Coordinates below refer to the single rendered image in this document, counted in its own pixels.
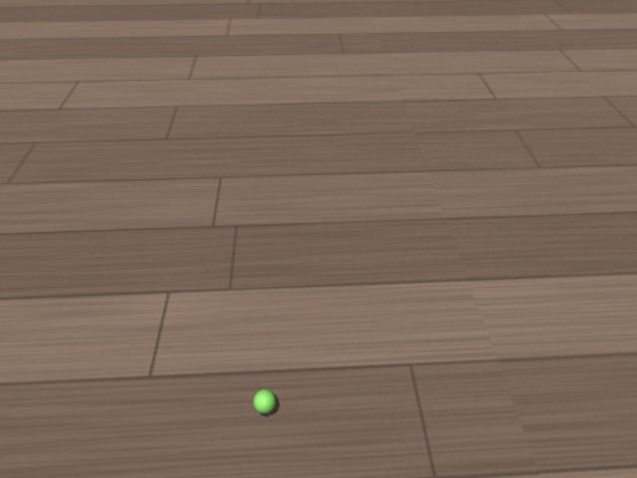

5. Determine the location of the ball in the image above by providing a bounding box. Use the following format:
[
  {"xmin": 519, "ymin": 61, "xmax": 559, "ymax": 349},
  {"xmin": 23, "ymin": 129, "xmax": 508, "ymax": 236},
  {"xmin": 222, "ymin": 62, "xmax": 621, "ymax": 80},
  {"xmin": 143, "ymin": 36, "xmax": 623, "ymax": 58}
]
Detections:
[{"xmin": 253, "ymin": 389, "xmax": 276, "ymax": 413}]

